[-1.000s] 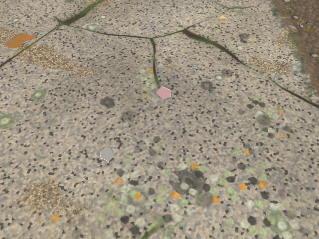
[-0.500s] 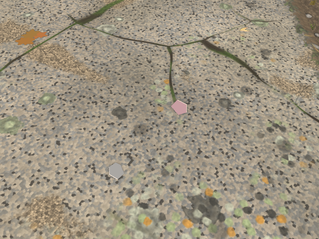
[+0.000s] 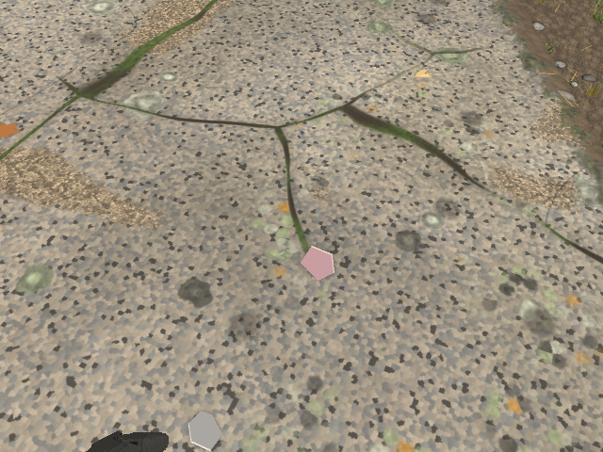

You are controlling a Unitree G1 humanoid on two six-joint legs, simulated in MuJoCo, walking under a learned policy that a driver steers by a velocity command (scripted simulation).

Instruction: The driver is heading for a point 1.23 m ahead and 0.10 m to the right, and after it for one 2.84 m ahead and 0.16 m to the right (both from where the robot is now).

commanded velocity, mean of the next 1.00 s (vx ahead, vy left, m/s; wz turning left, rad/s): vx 0.25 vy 0.00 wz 0.00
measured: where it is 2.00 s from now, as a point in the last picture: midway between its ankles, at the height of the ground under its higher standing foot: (281, 287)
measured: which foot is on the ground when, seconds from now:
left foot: down 0.00-0.12, up 0.14-0.52, down 0.54-0.88, up 0.90-1.00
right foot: up 0.00-0.08, down 0.10-0.56, up 0.58-0.80, down 0.82-1.00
